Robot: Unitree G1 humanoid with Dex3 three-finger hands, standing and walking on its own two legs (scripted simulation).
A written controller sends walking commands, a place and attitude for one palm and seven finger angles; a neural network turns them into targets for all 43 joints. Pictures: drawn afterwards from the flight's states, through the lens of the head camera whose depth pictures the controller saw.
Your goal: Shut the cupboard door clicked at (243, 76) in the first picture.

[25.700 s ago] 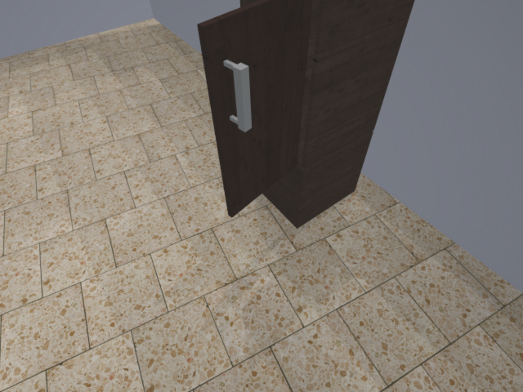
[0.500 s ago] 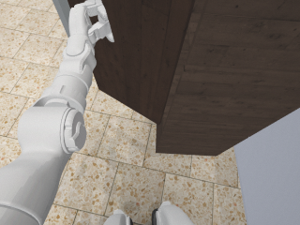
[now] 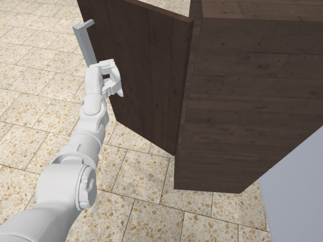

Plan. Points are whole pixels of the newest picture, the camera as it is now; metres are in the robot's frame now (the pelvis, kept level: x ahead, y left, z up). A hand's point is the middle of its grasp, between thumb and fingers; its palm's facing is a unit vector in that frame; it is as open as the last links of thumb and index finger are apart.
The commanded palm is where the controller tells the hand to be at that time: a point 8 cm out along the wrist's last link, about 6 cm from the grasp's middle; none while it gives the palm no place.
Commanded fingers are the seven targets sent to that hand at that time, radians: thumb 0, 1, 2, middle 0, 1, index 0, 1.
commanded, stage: pull the fist back off the door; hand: left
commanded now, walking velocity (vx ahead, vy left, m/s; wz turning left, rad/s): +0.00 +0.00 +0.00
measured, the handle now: (92, 48) +0.64 +0.17 +0.12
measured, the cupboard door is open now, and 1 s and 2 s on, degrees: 59 59 59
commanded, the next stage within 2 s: draw the hand back to the body in 0.22 s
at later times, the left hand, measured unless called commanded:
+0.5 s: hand (109, 87) +0.46 +0.10 +0.13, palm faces +0.09 -1.00 +0.02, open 3.1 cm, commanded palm +0.40 +0.14 +0.14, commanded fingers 0.00 0.90 0.90 -1.30 -1.50 -1.30 -1.50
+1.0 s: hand (46, 146) +0.29 +0.19 +0.15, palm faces +0.11 -0.98 -0.15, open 3.1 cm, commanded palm +0.26 +0.24 +0.17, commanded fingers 0.00 0.90 0.90 -0.92 -1.08 -0.92 -1.08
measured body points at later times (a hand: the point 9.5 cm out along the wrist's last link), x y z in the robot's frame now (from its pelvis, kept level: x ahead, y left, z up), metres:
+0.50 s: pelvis -0.01 +0.01 +0.00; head +0.04 +0.00 +0.45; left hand +0.45 +0.15 +0.13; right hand +0.04 -0.23 -0.12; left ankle -0.03 +0.11 -0.71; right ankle -0.01 -0.07 -0.71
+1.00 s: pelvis -0.01 +0.03 +0.03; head -0.03 +0.01 +0.47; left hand +0.28 +0.24 +0.16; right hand +0.20 -0.19 -0.04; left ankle -0.03 +0.11 -0.71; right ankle -0.01 -0.07 -0.71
